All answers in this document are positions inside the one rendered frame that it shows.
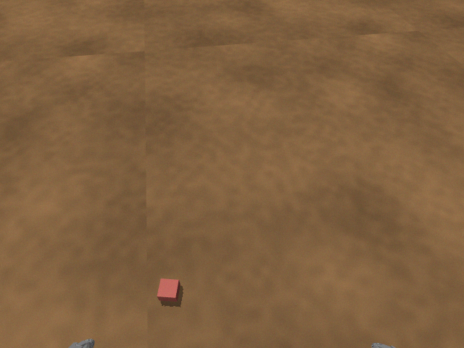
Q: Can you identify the small box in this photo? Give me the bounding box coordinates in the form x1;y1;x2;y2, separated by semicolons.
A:
157;278;181;302

